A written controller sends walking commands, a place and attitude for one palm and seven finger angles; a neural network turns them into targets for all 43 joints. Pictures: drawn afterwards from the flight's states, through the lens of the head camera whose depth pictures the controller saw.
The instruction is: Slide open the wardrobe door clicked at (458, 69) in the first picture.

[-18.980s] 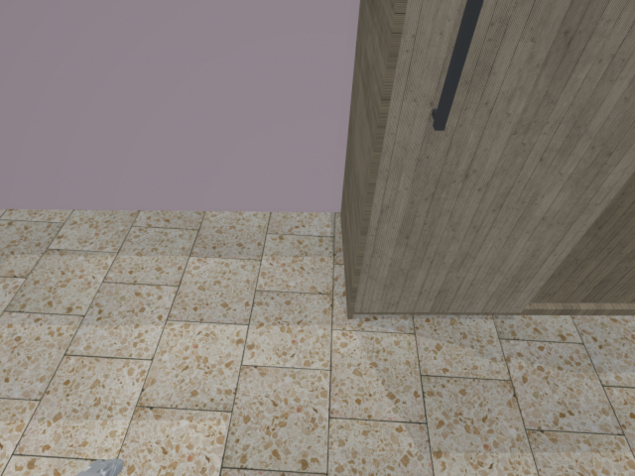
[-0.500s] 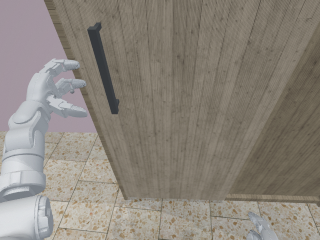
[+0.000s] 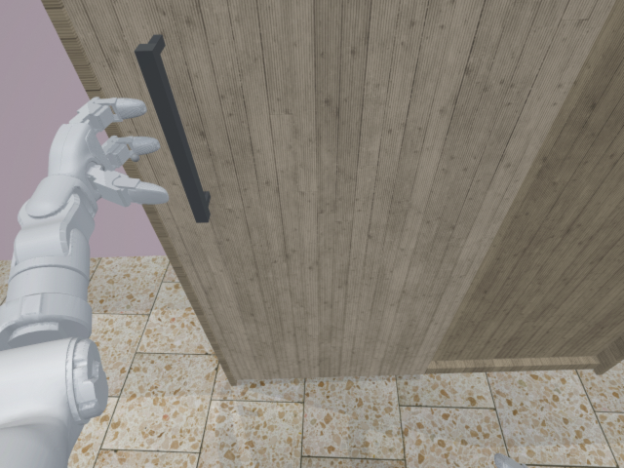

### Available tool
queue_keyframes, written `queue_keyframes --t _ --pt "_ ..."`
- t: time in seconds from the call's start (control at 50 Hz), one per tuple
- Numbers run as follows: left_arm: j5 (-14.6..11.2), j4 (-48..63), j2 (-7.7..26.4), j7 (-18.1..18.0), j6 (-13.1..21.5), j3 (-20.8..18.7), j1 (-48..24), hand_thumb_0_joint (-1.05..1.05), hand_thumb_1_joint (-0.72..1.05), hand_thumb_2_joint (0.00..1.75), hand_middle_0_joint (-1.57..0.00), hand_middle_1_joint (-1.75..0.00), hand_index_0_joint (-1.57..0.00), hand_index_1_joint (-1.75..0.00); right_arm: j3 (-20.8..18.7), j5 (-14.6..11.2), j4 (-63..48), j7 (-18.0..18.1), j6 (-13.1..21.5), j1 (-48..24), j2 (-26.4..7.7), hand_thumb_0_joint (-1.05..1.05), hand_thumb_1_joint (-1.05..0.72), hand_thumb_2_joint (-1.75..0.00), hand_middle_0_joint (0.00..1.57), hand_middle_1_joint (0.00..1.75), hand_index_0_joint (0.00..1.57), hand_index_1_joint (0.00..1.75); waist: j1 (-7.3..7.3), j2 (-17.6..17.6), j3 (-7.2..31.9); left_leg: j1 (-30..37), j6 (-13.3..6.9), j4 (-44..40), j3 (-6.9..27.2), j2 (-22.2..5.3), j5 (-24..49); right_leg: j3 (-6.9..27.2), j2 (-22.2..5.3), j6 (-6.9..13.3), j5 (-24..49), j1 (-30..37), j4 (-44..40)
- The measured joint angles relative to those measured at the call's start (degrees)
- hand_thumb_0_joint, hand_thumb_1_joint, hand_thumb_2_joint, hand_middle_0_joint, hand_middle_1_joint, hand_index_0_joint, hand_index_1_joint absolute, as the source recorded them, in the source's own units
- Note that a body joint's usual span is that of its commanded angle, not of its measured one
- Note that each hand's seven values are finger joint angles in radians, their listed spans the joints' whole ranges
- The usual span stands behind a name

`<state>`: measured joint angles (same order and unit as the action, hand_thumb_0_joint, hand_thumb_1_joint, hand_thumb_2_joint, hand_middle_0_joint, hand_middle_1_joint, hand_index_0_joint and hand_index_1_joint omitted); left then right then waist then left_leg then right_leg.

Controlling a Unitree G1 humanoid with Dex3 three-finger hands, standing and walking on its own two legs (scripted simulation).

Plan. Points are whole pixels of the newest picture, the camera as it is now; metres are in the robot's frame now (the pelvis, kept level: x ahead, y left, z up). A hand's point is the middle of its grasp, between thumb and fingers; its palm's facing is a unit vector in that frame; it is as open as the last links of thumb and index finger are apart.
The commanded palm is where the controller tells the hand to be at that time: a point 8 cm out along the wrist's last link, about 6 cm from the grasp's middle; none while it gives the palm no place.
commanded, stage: move the hooked fingers beside the handle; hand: left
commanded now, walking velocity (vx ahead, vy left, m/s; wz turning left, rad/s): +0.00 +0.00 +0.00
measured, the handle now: (183, 141) +0.49 +0.18 +0.19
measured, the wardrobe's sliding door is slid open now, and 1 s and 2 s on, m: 0.00 0.00 0.00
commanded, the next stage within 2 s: feel for the door with the fingertips in 0.68 s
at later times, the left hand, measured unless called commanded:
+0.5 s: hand (136, 163) +0.43 +0.22 +0.20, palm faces +0.04 -1.00 -0.02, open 14.0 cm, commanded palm +0.40 +0.27 +0.20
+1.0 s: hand (156, 163) +0.43 +0.19 +0.20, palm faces +0.02 -1.00 -0.01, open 14.0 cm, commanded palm +0.40 +0.24 +0.20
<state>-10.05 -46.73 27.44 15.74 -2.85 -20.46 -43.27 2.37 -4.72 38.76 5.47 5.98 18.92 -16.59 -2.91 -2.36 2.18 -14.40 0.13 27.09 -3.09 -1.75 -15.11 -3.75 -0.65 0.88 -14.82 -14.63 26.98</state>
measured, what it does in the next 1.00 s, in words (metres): stands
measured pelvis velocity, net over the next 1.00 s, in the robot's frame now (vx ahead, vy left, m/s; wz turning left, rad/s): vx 0.00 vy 0.00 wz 0.01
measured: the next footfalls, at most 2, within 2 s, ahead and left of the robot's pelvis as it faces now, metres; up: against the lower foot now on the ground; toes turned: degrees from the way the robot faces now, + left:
none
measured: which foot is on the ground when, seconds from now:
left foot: down 0.00-1.00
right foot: down 0.00-1.00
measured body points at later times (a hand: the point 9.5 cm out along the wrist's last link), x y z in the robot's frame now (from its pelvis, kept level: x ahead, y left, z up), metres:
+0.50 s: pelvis +0.00 +0.01 +0.00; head +0.01 +0.00 +0.45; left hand +0.42 +0.27 +0.20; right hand +0.13 -0.25 -0.10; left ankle -0.01 +0.12 -0.74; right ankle -0.01 -0.11 -0.74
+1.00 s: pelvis +0.00 +0.00 +0.00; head +0.01 -0.01 +0.45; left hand +0.42 +0.25 +0.20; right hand +0.11 -0.25 -0.11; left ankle -0.01 +0.12 -0.74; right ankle -0.01 -0.11 -0.74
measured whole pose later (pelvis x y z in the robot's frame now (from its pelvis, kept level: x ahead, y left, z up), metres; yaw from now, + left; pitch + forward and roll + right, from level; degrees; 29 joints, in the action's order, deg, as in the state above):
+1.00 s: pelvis +0.00 +0.00 +0.00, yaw +1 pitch +2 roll +0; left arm -10.9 -40.4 21.8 12.2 -6.4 -15.6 -42.3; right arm 2.2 -4.8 38.5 5.0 4.1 17.3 -16.3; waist -1.5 -2.4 2.3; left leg -14.1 -0.2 27.2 -2.4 -1.3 -15.2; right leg -4.3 -1.1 0.5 -14.8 -13.7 26.4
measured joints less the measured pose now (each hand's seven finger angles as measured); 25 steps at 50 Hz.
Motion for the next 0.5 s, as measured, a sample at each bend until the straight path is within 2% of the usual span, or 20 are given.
queue_keyframes --t 0.18,0.32,0.5 --pt "-0.35 2.37 0.73 1.09 -0.24 -0.64 3.15 -0.01 -0.50 0.30 -0.30 -1.20 -0.30 -1.20 -0.56 -0.28 -0.53 0.10 -0.81 1.17 -0.40 0.01 -0.90 -0.90 0.20 0.30 0.20 0.30 0.23 0.22 -0.14 0.01 -0.19 0.34 -0.17 -0.06 -0.50 0.19 0.06 -0.21 -0.12 0.23 -0.23" --pt "-1.05 4.43 -0.70 0.74 -0.73 1.01 2.36 -0.01 -0.50 0.30 -0.30 -1.20 -0.30 -1.20 -0.36 -0.21 -0.19 0.18 -0.32 -0.04 -0.09 0.01 -0.90 -0.90 0.20 0.30 0.20 0.30 0.99 0.47 -0.02 -0.15 -0.38 0.55 0.42 0.25 -0.56 -0.37 -0.23 -0.41 -0.08 0.59 -0.58" --pt "-0.56 6.18 -3.10 -1.25 -2.19 2.47 2.46 -0.01 -0.50 0.30 -0.30 -1.20 -0.30 -1.20 0.12 0.04 -1.63 -0.52 -0.73 -2.34 0.77 0.01 -0.90 -0.90 0.20 0.30 0.20 0.30 1.27 0.15 0.44 0.05 -0.60 0.43 0.24 0.58 -0.58 -0.18 -0.55 -0.65 -0.16 0.62 -0.45"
